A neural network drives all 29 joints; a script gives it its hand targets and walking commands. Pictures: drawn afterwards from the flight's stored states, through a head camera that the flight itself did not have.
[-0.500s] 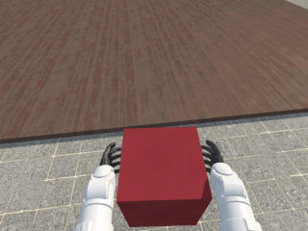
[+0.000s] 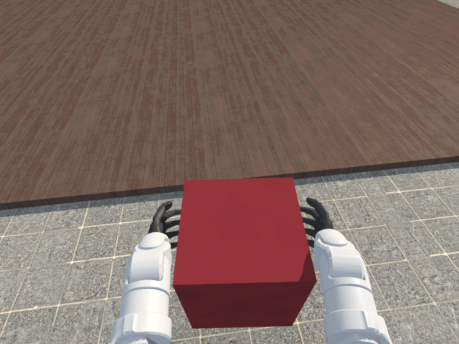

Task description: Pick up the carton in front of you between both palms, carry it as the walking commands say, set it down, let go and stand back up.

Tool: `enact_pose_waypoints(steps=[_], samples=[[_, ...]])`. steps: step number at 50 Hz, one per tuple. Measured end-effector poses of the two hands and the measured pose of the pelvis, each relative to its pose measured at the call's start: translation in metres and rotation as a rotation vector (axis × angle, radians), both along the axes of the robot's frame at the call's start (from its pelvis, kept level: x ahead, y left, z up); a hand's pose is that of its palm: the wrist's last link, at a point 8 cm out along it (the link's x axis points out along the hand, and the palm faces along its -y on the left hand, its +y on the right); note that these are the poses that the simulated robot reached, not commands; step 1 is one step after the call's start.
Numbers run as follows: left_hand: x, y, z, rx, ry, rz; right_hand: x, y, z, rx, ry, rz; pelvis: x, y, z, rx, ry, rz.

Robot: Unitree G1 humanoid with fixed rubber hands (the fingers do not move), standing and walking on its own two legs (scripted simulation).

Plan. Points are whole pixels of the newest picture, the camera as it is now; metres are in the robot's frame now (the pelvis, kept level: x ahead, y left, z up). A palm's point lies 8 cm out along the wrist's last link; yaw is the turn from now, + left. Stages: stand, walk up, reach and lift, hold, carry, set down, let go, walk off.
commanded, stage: reach and lift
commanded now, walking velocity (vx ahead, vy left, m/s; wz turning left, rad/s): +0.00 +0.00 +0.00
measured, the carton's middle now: (240, 256) +0.30 +0.00 -0.05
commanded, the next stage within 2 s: hold in 0.48 s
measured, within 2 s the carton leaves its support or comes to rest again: neither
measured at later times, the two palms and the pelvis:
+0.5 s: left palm (158, 236) +0.30 +0.15 +0.04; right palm (324, 232) +0.30 -0.15 +0.04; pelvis +0.01 +0.00 +0.01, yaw +0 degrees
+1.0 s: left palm (157, 230) +0.30 +0.15 +0.06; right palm (327, 226) +0.30 -0.15 +0.06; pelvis +0.01 +0.00 +0.00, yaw -1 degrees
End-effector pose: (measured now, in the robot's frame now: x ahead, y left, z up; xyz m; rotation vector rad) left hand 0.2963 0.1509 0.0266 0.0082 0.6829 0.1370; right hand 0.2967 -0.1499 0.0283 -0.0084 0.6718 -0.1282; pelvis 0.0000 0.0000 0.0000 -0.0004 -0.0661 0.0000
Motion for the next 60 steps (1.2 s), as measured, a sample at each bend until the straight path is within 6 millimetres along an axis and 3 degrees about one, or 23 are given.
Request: enact_pose_waypoints(steps=[21,33,46,52,60], samples=[[0.002,-0.001,0.009,0.023,0.005,-0.015,0.003,-0.001,0.009,-0.022,0.005,0.019,0.015,-0.001,0.005,0.0,-0.015,0.001],[-0.002,-0.001,0.027,0.018,-0.029,-0.012,-0.002,-0.001,0.027,-0.02,-0.029,0.014,0.013,-0.001,0.006,0.0,-0.041,0.002],[-0.006,0.0,0.025,0.013,-0.016,-0.008,-0.005,0.0,0.025,-0.012,-0.015,0.01,0.004,-0.001,0.002,0.0,-0.019,-0.002],[0.009,-0.005,0.036,0.009,-0.064,-0.002,0.008,-0.005,0.034,0.001,-0.064,-0.002,0.017,-0.006,-0.005,0.002,0.054,-0.013],[0.044,-0.011,0.048,0.002,-0.025,0.024,0.05,-0.01,0.048,0.012,-0.024,0.007,0.063,-0.009,-0.008,0.011,0.116,0.024]])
